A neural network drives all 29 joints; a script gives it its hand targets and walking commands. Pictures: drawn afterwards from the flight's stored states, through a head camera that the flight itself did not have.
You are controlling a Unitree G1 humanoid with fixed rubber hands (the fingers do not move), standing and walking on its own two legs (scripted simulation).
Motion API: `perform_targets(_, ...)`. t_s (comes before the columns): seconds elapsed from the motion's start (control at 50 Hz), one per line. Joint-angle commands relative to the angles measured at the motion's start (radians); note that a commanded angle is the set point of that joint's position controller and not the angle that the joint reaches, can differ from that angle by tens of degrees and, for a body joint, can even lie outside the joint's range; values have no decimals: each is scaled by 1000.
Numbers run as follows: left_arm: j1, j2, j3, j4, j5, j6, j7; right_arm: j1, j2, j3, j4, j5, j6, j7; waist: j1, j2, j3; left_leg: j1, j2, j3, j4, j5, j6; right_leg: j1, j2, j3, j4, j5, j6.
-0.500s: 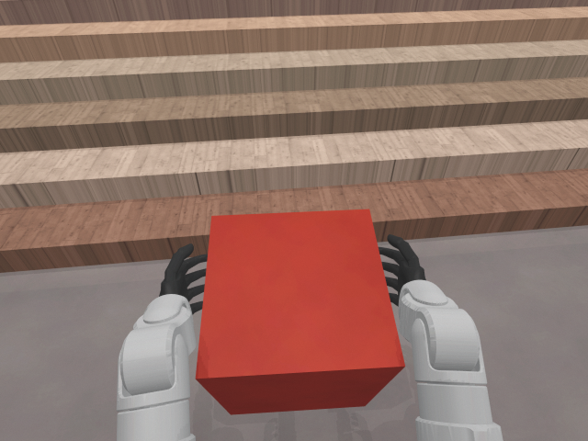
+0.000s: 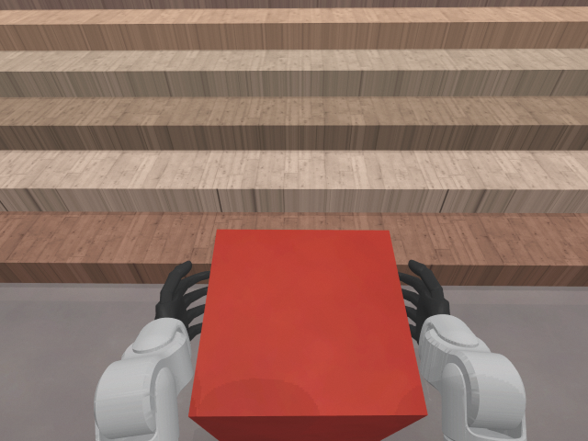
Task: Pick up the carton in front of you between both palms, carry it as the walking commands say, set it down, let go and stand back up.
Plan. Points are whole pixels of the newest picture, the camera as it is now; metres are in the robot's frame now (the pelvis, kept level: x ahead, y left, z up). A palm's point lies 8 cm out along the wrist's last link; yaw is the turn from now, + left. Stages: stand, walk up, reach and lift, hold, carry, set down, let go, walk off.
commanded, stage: carry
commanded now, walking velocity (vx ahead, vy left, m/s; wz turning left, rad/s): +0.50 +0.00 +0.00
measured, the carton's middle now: (301, 346) +0.24 +0.02 +0.03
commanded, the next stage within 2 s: none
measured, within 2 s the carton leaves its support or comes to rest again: neither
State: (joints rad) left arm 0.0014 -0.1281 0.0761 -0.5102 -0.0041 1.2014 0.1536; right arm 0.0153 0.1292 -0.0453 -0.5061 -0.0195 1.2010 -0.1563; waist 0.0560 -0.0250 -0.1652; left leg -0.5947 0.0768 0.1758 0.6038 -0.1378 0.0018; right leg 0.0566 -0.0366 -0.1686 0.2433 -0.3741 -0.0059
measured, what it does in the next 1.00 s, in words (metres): walks ahead: left foot, then right foot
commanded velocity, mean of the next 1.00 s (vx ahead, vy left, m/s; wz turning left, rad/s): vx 0.50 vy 0.00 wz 0.00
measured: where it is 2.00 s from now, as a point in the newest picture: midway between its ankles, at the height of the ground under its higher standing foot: (331, 158)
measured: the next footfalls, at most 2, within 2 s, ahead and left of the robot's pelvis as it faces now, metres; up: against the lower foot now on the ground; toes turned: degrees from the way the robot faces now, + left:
left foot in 0.08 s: +0.24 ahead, +0.12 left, +0.00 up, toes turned +9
right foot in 0.52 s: +0.53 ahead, -0.11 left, +0.00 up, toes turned -12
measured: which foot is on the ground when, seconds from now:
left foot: up 0.00-0.06, down 0.08-0.54, up 0.56-0.92, down 0.94-1.00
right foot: down 0.00-0.12, up 0.14-0.50, down 0.52-0.96, up 0.98-1.00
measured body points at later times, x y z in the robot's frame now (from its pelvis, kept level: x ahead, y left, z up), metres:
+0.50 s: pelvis +0.35 +0.01 -0.01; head +0.34 +0.01 +0.44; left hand +0.60 +0.15 +0.09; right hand +0.59 -0.15 +0.09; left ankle +0.20 +0.11 -0.74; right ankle +0.48 -0.10 -0.73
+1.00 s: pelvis +0.67 +0.01 -0.02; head +0.70 +0.02 +0.43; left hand +1.05 +0.14 +0.13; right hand +1.03 -0.16 +0.13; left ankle +0.73 +0.08 -0.74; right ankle +0.51 -0.10 -0.68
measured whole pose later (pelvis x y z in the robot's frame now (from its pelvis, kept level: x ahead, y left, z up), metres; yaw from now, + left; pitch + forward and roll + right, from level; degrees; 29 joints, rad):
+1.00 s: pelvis +0.67 +0.01 -0.02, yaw -3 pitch +5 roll +1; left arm -0.62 -0.04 0.29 -0.12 -0.05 1.15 0.19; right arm -0.64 0.10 -0.27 -0.10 0.01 1.14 -0.20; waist -0.04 -0.03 -0.05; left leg -0.51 0.00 0.16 0.65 -0.22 0.09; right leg -0.32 -0.07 -0.07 1.02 -0.47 -0.02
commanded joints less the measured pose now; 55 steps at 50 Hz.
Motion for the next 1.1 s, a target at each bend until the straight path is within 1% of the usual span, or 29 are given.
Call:
perform_targets(0.0,-308,-677,-605,-59,-224,11,-109,-333,716,555,-48,184,-13,63,-54,-123,8,290,-92,106,-68,26,29,-139,-176,8,159,725,-71)
perform_targets(0.02,-332,-700,-637,-91,-248,1,-121,-303,728,561,-69,182,-17,75,-79,-99,-103,477,-112,132,-80,-49,61,-170,-144,-46,360,842,-33)
perform_targets(0.04,-330,-698,-620,-105,-231,-5,-127,-311,740,590,-97,200,-27,84,-102,-25,-177,713,14,-80,-136,-145,126,-391,-74,-75,627,671,3)
perform_targets(0.06,-304,-698,-626,-111,-219,-6,-136,-314,721,588,-77,200,-28,91,-100,308,-225,866,299,-630,-263,-168,242,-664,45,-16,945,169,50)
perform_targets(0.08,-355,-741,-658,-139,-243,-19,-142,-375,804,611,-104,242,-47,109,-81,337,-263,913,341,-691,-331,17,283,-788,43,98,1102,-68,12)
perform_targets(0.12,-394,-799,-659,-122,-218,-45,-154,-402,880,648,-119,262,-67,141,-82,122,-210,733,314,-522,-343,124,227,-759,-70,180,1084,-36,-21)
perform_targets(0.14,-351,-815,-660,-56,-194,-53,-157,-410,862,663,-110,256,-69,157,-72,91,-156,582,278,-420,-395,10,165,-689,-103,187,1014,41,-3)
perform_targets(0.28,-241,-859,-648,-51,-138,-115,-144,-382,819,717,-159,301,-116,183,-71,159,-122,579,191,-132,-395,135,116,-596,-55,48,508,167,-18)
perform_targets(0.4,-335,-715,-676,-161,-177,-89,-125,-327,695,637,-121,248,-94,143,-89,261,-6,582,163,-26,-367,159,90,-586,1,-77,276,304,-19)
perform_targets(0.44,-401,-631,-652,-157,-204,-75,-108,-406,641,597,-126,222,-76,111,-58,127,-35,552,138,24,-167,275,70,-414,22,-79,229,250,-37)
perform_targets(0.46,-410,-620,-648,-118,-233,-68,-99,-429,601,592,-148,222,-71,91,-32,146,-86,453,97,47,-18,317,43,-233,13,-54,260,192,-73)
perform_targets(0.48,-422,-519,-578,-86,-203,-60,-80,-496,542,568,-162,222,-57,73,1,-16,-129,236,9,64,232,187,5,-39,-118,204,242,131,-140)
perform_targets(0.5,-453,-472,-546,-62,-231,-57,-69,-533,524,572,-168,230,-45,50,10,-305,-204,-6,-89,25,527,-241,-6,135,-324,618,74,12,-251)
perform_targets(0.52,-515,-478,-554,-55,-242,-50,-54,-531,468,531,-155,225,-42,38,15,-260,-195,-117,-66,-116,685,-368,23,146,-381,687,20,53,-305)
perform_targets(0.54,-545,-470,-549,-45,-245,-51,-43,-605,465,523,-121,222,-39,19,19,-155,-182,-151,-31,-169,737,-386,42,98,-361,636,32,139,-294)
perform_targets(0.58,-657,-505,-537,-68,-271,-54,-37,-650,513,496,-68,228,-44,5,3,-53,-168,-126,10,-187,710,-263,67,-9,-312,494,52,232,-238)
perform_targets(0.6,-755,-499,-526,-67,-258,-56,-28,-720,522,480,-15,212,-46,-3,-12,-70,-155,-64,46,-195,624,-228,64,-102,-298,381,51,159,-201)
perform_targets(0.62,-825,-510,-553,-40,-287,-54,-26,-742,521,446,6,199,-54,-12,-17,-23,-170,-14,6,-143,512,-211,60,-146,-251,321,24,107,-181)
perform_targets(0.66,-891,-514,-529,3,-309,-59,-21,-863,523,435,12,216,-66,-26,-8,-97,-171,-49,4,-122,422,-163,74,-120,-258,288,-1,133,-196)
perform_targets(0.78,-959,-468,-394,253,-235,-55,8,-990,461,349,220,150,-59,-59,1,-95,-141,52,-55,-38,63,-77,70,-115,-220,121,86,388,-179)
perform_targets(0.86,-1113,-551,-389,331,-218,-53,17,-1070,528,302,357,159,-61,-47,-84,-66,-230,384,-126,56,-39,18,86,-221,-134,-17,400,599,-87)
perform_targets(0.88,-1209,-561,-377,290,-210,-62,22,-1117,575,318,375,176,-64,-41,-162,0,-281,594,-55,-61,-75,-18,108,-356,-77,-36,606,472,-43)
perform_targets(0.9,-1232,-615,-376,273,-224,-64,21,-1213,567,306,304,189,-81,-41,-175,329,-299,743,163,-517,-209,19,189,-613,55,-7,863,115,3)
perform_targets(0.92,-1222,-616,-355,316,-210,-62,29,-1218,595,317,329,219,-77,-36,-150,374,-335,884,234,-655,-245,142,260,-782,74,98,1092,-93,-15)
perform_targets(0.96,-1215,-608,-302,379,-175,-65,40,-1232,627,341,327,241,-81,-29,-180,164,-357,948,265,-652,-170,420,300,-964,40,145,1272,-75,-53)
perform_targets(1.0,-1184,-626,-293,385,-132,-74,44,-1280,684,383,282,291,-87,-11,-157,90,-386,904,239,-535,-148,377,264,-983,-17,173,1264,-29,-58)
perform_targets(1.02,-1187,-620,-276,382,-108,-82,47,-1281,696,411,256,295,-87,0,-127,79,-344,819,226,-485,-156,325,241,-976,-27,159,1268,-18,-54)
perform_targets(1.06,-1172,-625,-298,336,-67,-98,46,-1306,715,453,172,332,-102,14,-147,141,-368,861,224,-454,-160,364,239,-1032,-19,146,1268,-40,-73)
perform_targets(1.08,-1150,-653,-284,313,-93,-102,46,-1337,751,477,93,367,-110,27,-127,88,-360,868,214,-407,-142,372,219,-1045,-26,131,1260,-11,-66)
